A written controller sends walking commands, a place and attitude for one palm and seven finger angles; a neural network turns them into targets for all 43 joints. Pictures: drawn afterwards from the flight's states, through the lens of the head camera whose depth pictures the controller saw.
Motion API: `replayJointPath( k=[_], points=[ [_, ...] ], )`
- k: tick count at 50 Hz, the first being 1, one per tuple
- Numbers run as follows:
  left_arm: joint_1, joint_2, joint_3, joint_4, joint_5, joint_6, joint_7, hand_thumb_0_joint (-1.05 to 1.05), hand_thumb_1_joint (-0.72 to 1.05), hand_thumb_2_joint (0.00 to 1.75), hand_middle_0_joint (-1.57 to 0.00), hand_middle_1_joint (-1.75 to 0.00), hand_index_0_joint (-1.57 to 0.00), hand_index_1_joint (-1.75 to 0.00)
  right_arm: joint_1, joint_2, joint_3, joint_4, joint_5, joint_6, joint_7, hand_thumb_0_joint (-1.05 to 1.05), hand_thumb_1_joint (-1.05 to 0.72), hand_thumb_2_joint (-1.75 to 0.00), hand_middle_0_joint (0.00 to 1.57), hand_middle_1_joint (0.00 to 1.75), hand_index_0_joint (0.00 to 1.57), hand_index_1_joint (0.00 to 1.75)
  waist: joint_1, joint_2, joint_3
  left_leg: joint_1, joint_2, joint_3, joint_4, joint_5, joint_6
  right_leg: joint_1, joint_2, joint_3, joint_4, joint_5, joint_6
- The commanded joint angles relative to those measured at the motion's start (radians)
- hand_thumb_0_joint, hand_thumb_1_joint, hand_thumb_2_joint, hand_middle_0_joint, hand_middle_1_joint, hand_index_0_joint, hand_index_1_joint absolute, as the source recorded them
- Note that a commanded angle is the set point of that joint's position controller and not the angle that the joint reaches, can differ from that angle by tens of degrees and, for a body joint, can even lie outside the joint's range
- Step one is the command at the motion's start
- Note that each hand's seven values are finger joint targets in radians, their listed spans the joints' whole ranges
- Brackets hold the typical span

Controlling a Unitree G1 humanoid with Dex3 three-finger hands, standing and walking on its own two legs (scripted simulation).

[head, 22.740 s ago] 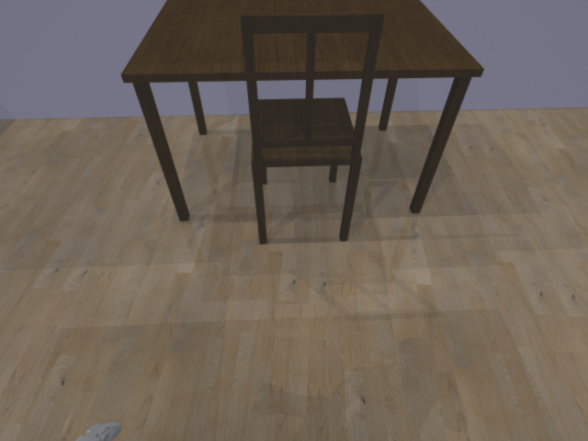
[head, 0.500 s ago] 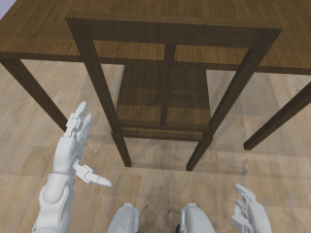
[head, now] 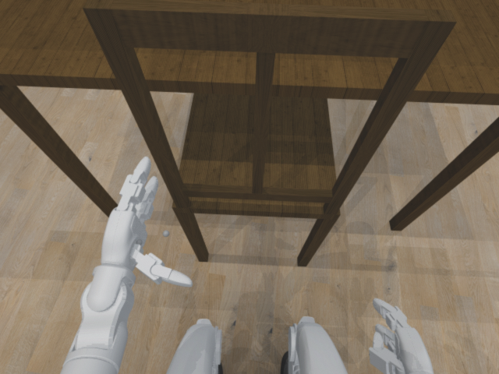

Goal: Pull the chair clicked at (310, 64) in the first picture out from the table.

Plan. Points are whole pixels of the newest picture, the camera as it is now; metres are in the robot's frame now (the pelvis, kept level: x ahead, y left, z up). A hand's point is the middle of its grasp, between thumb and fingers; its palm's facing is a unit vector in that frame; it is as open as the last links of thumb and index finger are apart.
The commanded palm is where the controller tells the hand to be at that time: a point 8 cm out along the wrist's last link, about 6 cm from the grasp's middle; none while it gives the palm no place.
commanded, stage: aim the fingers beside a spindle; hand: left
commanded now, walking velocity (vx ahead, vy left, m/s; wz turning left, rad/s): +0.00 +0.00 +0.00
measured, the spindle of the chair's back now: (260, 140) +0.47 +0.00 +0.06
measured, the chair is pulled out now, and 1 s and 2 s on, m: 0.00 0.00 0.00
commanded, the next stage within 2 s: none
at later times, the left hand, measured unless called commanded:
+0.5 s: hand (151, 224) +0.33 +0.16 +0.03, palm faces -0.02 -1.00 -0.06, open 16.9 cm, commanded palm +0.30 +0.21 +0.02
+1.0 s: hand (157, 235) +0.32 +0.15 +0.01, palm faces -0.07 -1.00 -0.02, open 16.9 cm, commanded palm +0.30 +0.20 +0.02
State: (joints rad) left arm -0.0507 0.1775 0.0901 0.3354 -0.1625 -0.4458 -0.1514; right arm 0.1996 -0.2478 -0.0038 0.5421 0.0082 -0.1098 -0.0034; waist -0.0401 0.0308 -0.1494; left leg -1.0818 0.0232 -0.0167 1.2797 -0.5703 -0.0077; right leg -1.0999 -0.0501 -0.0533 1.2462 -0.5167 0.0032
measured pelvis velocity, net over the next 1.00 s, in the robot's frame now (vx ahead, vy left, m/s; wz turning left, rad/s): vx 0.00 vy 0.01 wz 0.00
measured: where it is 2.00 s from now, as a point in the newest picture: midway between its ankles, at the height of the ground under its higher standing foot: outside the picture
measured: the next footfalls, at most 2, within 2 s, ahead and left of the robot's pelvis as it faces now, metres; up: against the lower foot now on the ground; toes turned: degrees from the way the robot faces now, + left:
none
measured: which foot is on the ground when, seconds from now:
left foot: down 0.00-1.00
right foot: down 0.00-1.00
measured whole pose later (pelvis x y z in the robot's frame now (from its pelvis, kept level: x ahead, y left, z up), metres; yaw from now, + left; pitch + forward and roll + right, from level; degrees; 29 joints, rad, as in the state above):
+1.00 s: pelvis +0.00 +0.01 +0.00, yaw +0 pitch +22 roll -2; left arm -0.05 0.20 0.09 0.37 -0.18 -0.42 -0.17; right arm 0.21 -0.25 0.01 0.53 0.02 -0.08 0.01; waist -0.04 0.04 -0.16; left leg -1.09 0.02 -0.02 1.28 -0.57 0.01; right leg -1.09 -0.05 -0.05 1.23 -0.51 0.02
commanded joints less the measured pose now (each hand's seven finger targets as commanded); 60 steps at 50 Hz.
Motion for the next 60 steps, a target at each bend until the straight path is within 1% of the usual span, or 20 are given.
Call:
replayJointPath(
  k=[1, 5, 8, 12, 19, 21, 25, 27, 29, 31, 35, 38, 40, 43, 47, 51, 53, 54, 57, 60],
  points=[
    [-0.157, 0.183, 0.127, -0.275, -0.02, -0.096, 0.018, 0.0, -0.5, 0.3, -0.06, -0.08, -0.06, -0.08, 0.006, -0.13, -0.05, -0.136, -0.002, -0.039, -0.01, 0.0, -0.9, -0.9, 0.2, 0.3, 0.2, 0.3, 0.011, -0.013, -0.419, 0.188, -0.029, 0.007, -0.178, 0.295, 0.029, 0.345, 0.032, 0.032, -0.171, 0.258, -0.022],
    [-0.155, 0.156, 0.104, -0.217, -0.028, -0.093, 0.002, 0.0, -0.5, 0.3, -0.06, -0.08, -0.06, -0.08, 0.005, -0.134, -0.048, -0.119, 0.002, -0.04, -0.013, 0.0, -0.9, -0.9, 0.2, 0.3, 0.2, 0.3, -0.012, -0.019, -0.362, 0.167, -0.026, 0.004, -0.177, 0.257, 0.029, 0.31, 0.033, 0.03, -0.183, 0.221, -0.02],
    [-0.161, 0.078, 0.018, -0.151, -0.03, -0.066, -0.034, 0.0, -0.5, 0.3, -0.06, -0.08, -0.06, -0.08, 0.009, -0.142, -0.047, -0.115, 0.007, -0.042, -0.012, 0.0, -0.9, -0.9, 0.2, 0.3, 0.2, 0.3, -0.04, -0.031, -0.324, 0.158, -0.026, 0.0, -0.173, 0.225, 0.032, 0.266, 0.033, 0.021, -0.191, 0.188, -0.02],
    [-0.172, 0.07, -0.006, -0.152, -0.031, -0.052, -0.057, 0.0, -0.5, 0.3, -0.06, -0.08, -0.06, -0.08, 0.012, -0.149, -0.053, -0.123, 0.011, -0.042, -0.016, 0.0, -0.9, -0.9, 0.2, 0.3, 0.2, 0.3, -0.035, -0.046, -0.337, 0.163, -0.027, -0.006, -0.173, 0.221, 0.032, 0.258, 0.03, 0.017, -0.189, 0.178, -0.022],
    [-0.205, 0.219, 0.154, -0.276, -0.014, -0.111, 0.034, 0.0, -0.5, 0.3, -0.06, -0.08, -0.06, -0.08, 0.011, -0.133, -0.049, -0.127, -0.006, -0.037, -0.015, 0.0, -0.9, -0.9, 0.2, 0.3, 0.2, 0.3, 0.008, 0.01, -0.415, 0.201, -0.026, -0.004, -0.175, 0.306, 0.028, 0.314, 0.032, 0.024, -0.159, 0.248, -0.024],
    [-0.196, 0.191, 0.134, -0.269, -0.009, -0.115, 0.043, 0.0, -0.5, 0.3, -0.06, -0.08, -0.06, -0.08, 0.006, -0.127, -0.046, -0.123, -0.006, -0.036, -0.011, 0.0, -0.9, -0.9, 0.2, 0.3, 0.2, 0.3, 0.004, 0.03, -0.402, 0.212, -0.025, -0.006, -0.18, 0.311, 0.024, 0.298, 0.033, 0.018, -0.155, 0.25, -0.026],
    [-0.097, 0.118, 0.07, -0.144, -0.017, -0.067, -0.003, 0.0, -0.5, 0.3, -0.06, -0.08, -0.06, -0.08, 0.01, -0.141, -0.047, -0.123, 0.002, -0.027, -0.002, 0.0, -0.9, -0.9, 0.2, 0.3, 0.2, 0.3, -0.012, -0.011, -0.351, 0.182, -0.024, -0.001, -0.186, 0.272, 0.024, 0.282, 0.037, 0.01, -0.175, 0.227, -0.026],
    [-0.109, 0.076, 0.016, -0.094, -0.026, -0.037, -0.039, 0.0, -0.5, 0.3, -0.06, -0.08, -0.06, -0.08, 0.013, -0.15, -0.046, -0.123, 0.009, -0.022, -0.003, 0.0, -0.9, -0.9, 0.2, 0.3, 0.2, 0.3, -0.036, -0.054, -0.309, 0.151, -0.025, -0.003, -0.183, 0.226, 0.027, 0.26, 0.037, 0.008, -0.189, 0.189, -0.024],
    [-0.146, 0.055, -0.018, -0.109, -0.031, -0.034, -0.063, 0.0, -0.5, 0.3, -0.06, -0.08, -0.06, -0.08, 0.012, -0.154, -0.047, -0.128, 0.015, -0.026, -0.007, 0.0, -0.9, -0.9, 0.2, 0.3, 0.2, 0.3, -0.044, -0.043, -0.298, 0.153, -0.025, -0.007, -0.18, 0.211, 0.03, 0.24, 0.035, 0.008, -0.193, 0.169, -0.024],
    [-0.207, 0.079, -0.004, -0.166, -0.037, -0.049, -0.059, 0.0, -0.5, 0.3, -0.06, -0.08, -0.06, -0.08, 0.012, -0.154, -0.051, -0.129, 0.013, -0.031, -0.013, 0.0, -0.9, -0.9, 0.2, 0.3, 0.2, 0.3, -0.041, -0.028, -0.327, 0.179, -0.024, -0.015, -0.178, 0.223, 0.031, 0.23, 0.034, 0.006, -0.186, 0.167, -0.025],
    [-0.244, 0.181, 0.092, -0.342, -0.029, -0.118, 0.005, 0.0, -0.5, 0.3, -0.06, -0.08, -0.06, -0.08, 0.016, -0.141, -0.05, -0.128, -0.005, -0.046, -0.019, 0.0, -0.9, -0.9, 0.2, 0.3, 0.2, 0.3, -0.003, 0.053, -0.453, 0.274, -0.02, -0.024, -0.182, 0.336, 0.023, 0.269, 0.033, 0.006, -0.155, 0.233, -0.029],
    [-0.21, 0.208, 0.13, -0.318, -0.006, -0.129, 0.056, 0.0, -0.5, 0.3, -0.06, -0.08, -0.06, -0.08, 0.021, -0.136, -0.047, -0.111, -0.012, -0.042, -0.012, 0.0, -0.9, -0.9, 0.2, 0.3, 0.2, 0.3, -0.002, 0.049, -0.433, 0.276, -0.017, -0.031, -0.182, 0.374, 0.018, 0.255, 0.037, -0.003, -0.14, 0.254, -0.029],
    [-0.146, 0.16, 0.109, -0.216, -0.001, -0.104, 0.055, 0.0, -0.5, 0.3, -0.06, -0.08, -0.06, -0.08, 0.017, -0.132, -0.045, -0.108, -0.011, -0.031, -0.004, 0.0, -0.9, -0.9, 0.2, 0.3, 0.2, 0.3, -0.009, -0.001, -0.382, 0.224, -0.019, -0.019, -0.179, 0.334, 0.02, 0.262, 0.039, -0.001, -0.149, 0.25, -0.026],
    [-0.06, 0.08, 0.035, -0.1, 0.001, -0.047, 0.009, 0.0, -0.5, 0.3, -0.06, -0.08, -0.06, -0.08, 0.012, -0.144, -0.046, -0.125, 0.0, -0.017, 0.006, 0.0, -0.9, -0.9, 0.2, 0.3, 0.2, 0.3, -0.011, -0.014, -0.328, 0.181, -0.023, -0.012, -0.192, 0.292, 0.02, 0.256, 0.041, -0.006, -0.161, 0.226, -0.032],
    [-0.112, 0.046, -0.026, -0.119, -0.021, -0.011, -0.044, 0.0, -0.5, 0.3, -0.06, -0.08, -0.06, -0.08, 0.01, -0.153, -0.049, -0.145, 0.015, -0.007, 0.003, 0.0, -0.9, -0.9, 0.2, 0.3, 0.2, 0.3, -0.033, -0.05, -0.311, 0.168, -0.024, -0.011, -0.191, 0.233, 0.025, 0.244, 0.039, -0.003, -0.185, 0.184, -0.027],
    [-0.208, 0.141, 0.049, -0.346, -0.03, -0.094, -0.004, 0.0, -0.5, 0.3, -0.06, -0.08, -0.06, -0.08, 0.013, -0.138, -0.051, -0.149, 0.001, -0.03, -0.012, 0.0, -0.9, -0.9, 0.2, 0.3, 0.2, 0.3, -0.007, 0.027, -0.434, 0.254, -0.021, -0.019, -0.184, 0.328, 0.025, 0.285, 0.036, 0.007, -0.164, 0.244, -0.03],
    [-0.205, 0.2, 0.102, -0.404, -0.021, -0.134, 0.038, 0.0, -0.5, 0.3, -0.06, -0.08, -0.06, -0.08, 0.018, -0.135, -0.049, -0.136, -0.007, -0.037, -0.015, 0.0, -0.9, -0.9, 0.2, 0.3, 0.2, 0.3, -0.002, 0.041, -0.447, 0.283, -0.017, -0.027, -0.183, 0.372, 0.021, 0.278, 0.039, 0.002, -0.151, 0.262, -0.03],
    [-0.193, 0.188, 0.097, -0.4, -0.013, -0.142, 0.052, 0.0, -0.5, 0.3, -0.06, -0.08, -0.06, -0.08, 0.018, -0.129, -0.046, -0.13, -0.011, -0.037, -0.012, 0.0, -0.9, -0.9, 0.2, 0.3, 0.2, 0.3, -0.003, 0.047, -0.445, 0.287, -0.019, -0.025, -0.183, 0.38, 0.021, 0.277, 0.04, 0.004, -0.15, 0.267, -0.029],
    [-0.147, 0.155, 0.09, -0.254, 0.007, -0.127, 0.064, 0.0, -0.5, 0.3, -0.06, -0.08, -0.06, -0.08, 0.011, -0.129, -0.042, -0.107, -0.012, -0.031, -0.004, 0.0, -0.9, -0.9, 0.2, 0.3, 0.2, 0.3, -0.016, 0.016, -0.351, 0.215, -0.02, -0.02, -0.178, 0.309, 0.02, 0.248, 0.042, 0.0, -0.153, 0.225, -0.029],
    [-0.094, 0.104, 0.053, -0.075, 0.008, -0.061, 0.018, 0.0, -0.5, 0.3, -0.06, -0.08, -0.06, -0.08, 0.011, -0.146, -0.044, -0.104, -0.001, -0.014, 0.004, 0.0, -0.9, -0.9, 0.2, 0.3, 0.2, 0.3, -0.028, -0.034, -0.279, 0.139, -0.025, -0.009, -0.177, 0.222, 0.021, 0.228, 0.044, 0.001, -0.172, 0.172, -0.029]
  ],
)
